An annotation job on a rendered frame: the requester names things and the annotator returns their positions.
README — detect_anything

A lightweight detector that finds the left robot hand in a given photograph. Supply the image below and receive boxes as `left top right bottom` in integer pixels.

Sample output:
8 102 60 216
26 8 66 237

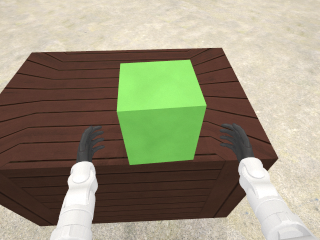
76 125 105 164

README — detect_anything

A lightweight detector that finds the carton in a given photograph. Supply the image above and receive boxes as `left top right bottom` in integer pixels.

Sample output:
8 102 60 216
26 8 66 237
116 60 207 165

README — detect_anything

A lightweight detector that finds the right robot hand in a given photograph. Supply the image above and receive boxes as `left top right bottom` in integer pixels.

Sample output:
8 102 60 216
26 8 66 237
219 123 255 163

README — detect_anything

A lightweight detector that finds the left robot forearm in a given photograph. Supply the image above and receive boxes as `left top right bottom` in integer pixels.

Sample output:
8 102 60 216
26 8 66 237
49 161 98 240

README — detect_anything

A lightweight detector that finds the right robot forearm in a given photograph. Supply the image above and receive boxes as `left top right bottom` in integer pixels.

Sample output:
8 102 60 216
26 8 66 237
238 157 319 240

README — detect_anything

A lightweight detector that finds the pedestal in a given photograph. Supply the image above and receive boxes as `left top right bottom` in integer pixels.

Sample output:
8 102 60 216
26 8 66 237
0 47 279 227

